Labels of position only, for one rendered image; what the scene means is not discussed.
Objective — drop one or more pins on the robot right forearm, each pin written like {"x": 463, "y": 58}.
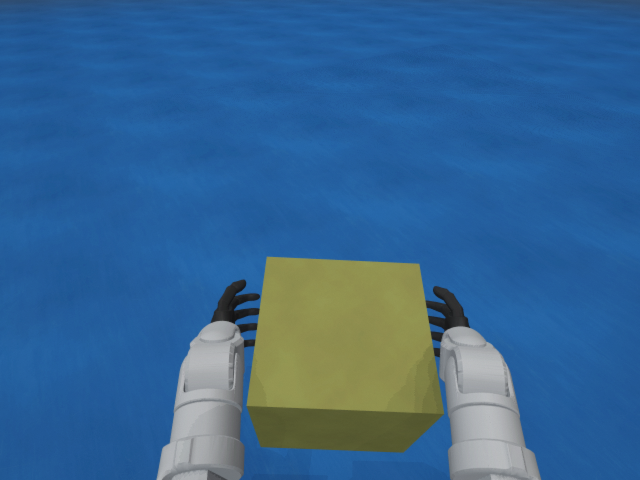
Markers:
{"x": 486, "y": 432}

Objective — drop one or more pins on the right robot hand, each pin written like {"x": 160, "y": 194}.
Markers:
{"x": 452, "y": 310}

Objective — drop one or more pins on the carton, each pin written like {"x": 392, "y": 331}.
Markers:
{"x": 343, "y": 357}

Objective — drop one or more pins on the left robot hand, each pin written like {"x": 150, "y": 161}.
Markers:
{"x": 228, "y": 302}

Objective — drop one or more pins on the robot left forearm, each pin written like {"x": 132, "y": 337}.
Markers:
{"x": 205, "y": 438}

